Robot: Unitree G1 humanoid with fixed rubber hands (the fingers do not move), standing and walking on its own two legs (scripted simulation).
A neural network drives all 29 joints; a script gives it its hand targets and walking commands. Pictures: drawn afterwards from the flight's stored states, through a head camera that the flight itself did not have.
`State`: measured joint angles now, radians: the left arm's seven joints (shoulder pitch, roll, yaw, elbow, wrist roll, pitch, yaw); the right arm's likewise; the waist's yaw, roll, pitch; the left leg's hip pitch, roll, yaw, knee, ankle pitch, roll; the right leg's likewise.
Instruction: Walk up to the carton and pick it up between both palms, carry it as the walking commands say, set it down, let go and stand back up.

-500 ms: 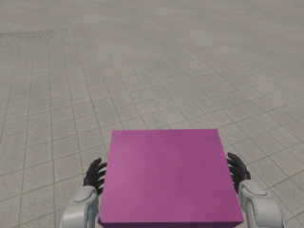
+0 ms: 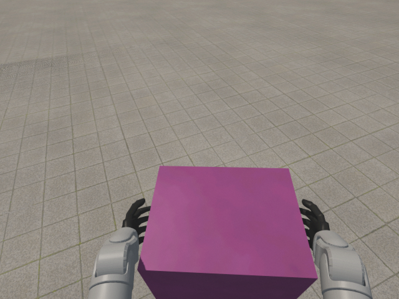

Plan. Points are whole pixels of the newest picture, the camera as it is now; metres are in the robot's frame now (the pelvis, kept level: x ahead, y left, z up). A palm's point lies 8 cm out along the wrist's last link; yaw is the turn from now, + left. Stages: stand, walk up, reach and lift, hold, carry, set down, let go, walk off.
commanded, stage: set down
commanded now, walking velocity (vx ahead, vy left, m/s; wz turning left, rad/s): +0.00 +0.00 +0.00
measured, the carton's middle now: (221, 240) +0.28 -0.04 -0.06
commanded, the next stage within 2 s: none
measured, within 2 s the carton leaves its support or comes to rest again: neither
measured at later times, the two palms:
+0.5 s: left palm (135, 240) +0.30 +0.17 -0.07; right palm (292, 230) +0.30 -0.21 -0.07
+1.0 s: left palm (146, 247) +0.32 +0.16 -0.16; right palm (286, 241) +0.32 -0.22 -0.15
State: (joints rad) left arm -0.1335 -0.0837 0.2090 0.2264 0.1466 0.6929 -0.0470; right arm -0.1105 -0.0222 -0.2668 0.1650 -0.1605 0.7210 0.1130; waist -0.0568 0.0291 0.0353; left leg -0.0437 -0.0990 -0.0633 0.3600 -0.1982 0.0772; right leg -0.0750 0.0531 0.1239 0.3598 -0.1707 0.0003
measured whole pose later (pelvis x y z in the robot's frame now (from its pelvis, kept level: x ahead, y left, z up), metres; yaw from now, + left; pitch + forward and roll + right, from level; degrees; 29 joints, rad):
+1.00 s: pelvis -0.03 +0.00 -0.08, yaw +0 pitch +28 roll -1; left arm -0.44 -0.04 0.30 0.57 0.11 0.25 0.02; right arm -0.47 -0.08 -0.36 0.63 -0.09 0.22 0.09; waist -0.03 0.03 -0.12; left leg -1.07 -0.11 -0.03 0.96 -0.36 0.07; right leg -1.08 0.08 0.10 0.93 -0.32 0.02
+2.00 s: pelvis -0.08 -0.03 -0.24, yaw +1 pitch +43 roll +1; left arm -0.91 0.15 0.31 0.76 0.02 0.27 0.02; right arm -0.86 -0.18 -0.30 0.67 0.05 0.31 -0.06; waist -0.02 0.00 -0.14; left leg -1.85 -0.12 -0.02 1.62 -0.52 0.01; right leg -1.88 0.13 0.04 1.60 -0.46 0.00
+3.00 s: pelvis -0.12 -0.04 -0.37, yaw +3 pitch +30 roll +2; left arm -1.44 0.35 0.27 0.82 -0.11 0.30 0.05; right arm -1.44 -0.36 -0.25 0.75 0.09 0.36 -0.08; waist -0.04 0.01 0.53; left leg -2.04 -0.13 0.04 2.07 -0.55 -0.01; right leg -2.08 0.11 0.00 2.06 -0.50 -0.01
